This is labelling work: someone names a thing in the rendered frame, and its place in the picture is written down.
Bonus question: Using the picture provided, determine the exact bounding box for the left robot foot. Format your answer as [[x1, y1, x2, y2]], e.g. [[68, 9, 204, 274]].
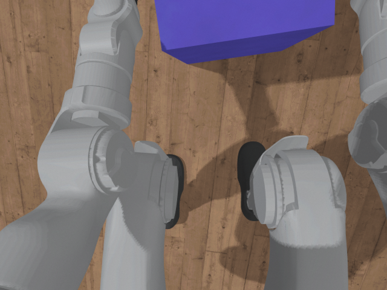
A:
[[166, 154, 184, 229]]

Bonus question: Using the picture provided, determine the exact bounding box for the carton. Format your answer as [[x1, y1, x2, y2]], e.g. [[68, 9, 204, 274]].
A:
[[154, 0, 335, 64]]

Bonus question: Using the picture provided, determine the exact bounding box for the right robot upper arm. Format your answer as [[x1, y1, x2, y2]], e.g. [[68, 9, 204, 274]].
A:
[[348, 97, 387, 218]]

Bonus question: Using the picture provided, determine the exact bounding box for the robot right forearm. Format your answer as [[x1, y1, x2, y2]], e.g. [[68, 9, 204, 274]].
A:
[[350, 0, 387, 105]]

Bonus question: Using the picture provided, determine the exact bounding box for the left robot shin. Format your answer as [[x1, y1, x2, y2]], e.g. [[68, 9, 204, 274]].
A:
[[134, 141, 171, 222]]

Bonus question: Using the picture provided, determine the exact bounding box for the robot left forearm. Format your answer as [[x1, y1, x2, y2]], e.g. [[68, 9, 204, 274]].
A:
[[37, 0, 143, 169]]

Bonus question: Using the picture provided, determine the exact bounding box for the left robot upper arm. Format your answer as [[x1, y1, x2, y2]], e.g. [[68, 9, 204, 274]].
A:
[[0, 126, 138, 290]]

